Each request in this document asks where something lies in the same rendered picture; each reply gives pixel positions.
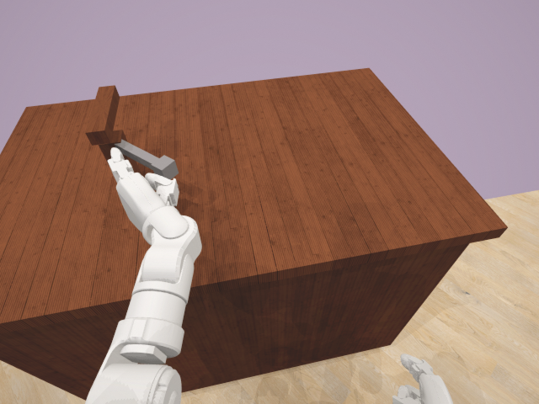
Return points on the tap lever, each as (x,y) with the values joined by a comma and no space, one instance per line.
(163,166)

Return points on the left robot hand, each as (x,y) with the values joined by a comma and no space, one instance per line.
(137,193)

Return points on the robot left forearm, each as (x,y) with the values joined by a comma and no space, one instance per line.
(152,330)

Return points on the counter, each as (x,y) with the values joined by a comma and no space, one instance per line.
(326,215)

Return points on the left robot upper arm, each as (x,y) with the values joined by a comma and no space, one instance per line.
(137,384)

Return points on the right robot hand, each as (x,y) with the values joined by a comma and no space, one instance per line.
(432,389)

